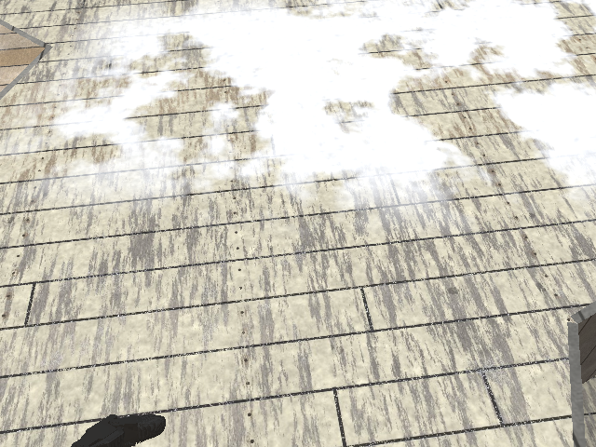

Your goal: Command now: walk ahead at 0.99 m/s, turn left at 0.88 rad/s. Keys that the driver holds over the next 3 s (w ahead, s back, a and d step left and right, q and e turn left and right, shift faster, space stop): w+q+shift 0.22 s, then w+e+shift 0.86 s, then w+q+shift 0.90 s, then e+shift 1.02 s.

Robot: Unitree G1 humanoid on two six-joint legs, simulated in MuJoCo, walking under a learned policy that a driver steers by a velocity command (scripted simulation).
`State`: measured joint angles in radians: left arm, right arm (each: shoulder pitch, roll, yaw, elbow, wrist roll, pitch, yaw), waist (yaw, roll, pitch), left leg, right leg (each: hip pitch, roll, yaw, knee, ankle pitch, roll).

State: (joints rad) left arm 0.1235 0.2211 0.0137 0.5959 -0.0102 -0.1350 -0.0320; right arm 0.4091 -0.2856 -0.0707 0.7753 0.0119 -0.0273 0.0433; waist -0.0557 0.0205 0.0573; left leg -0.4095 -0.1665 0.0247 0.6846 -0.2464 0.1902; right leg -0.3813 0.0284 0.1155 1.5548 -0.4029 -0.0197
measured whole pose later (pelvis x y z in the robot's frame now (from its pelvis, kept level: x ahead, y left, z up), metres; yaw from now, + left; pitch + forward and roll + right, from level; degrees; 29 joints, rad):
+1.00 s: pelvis +0.77 -0.04 +0.00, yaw -12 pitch +1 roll +3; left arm 0.05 0.33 0.04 0.54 -0.03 -0.03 -0.06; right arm 0.44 -0.33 -0.08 0.84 0.00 -0.09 -0.01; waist -0.10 -0.02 0.03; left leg 0.24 0.01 0.25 0.24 -0.47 -0.09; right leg -0.82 -0.10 -0.05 0.86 -0.01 -0.07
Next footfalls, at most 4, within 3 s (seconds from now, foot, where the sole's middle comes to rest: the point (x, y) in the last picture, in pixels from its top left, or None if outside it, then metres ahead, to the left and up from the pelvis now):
0.28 right None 0.45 -0.19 -0.75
0.64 left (249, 397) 0.61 0.12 -0.75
1.06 right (359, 250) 1.02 -0.18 -0.75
1.56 left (330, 137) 1.49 -0.14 -0.75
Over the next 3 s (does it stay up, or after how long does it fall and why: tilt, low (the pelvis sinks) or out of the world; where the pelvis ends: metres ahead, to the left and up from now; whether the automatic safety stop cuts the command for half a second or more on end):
stays up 1.96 -0.18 0.03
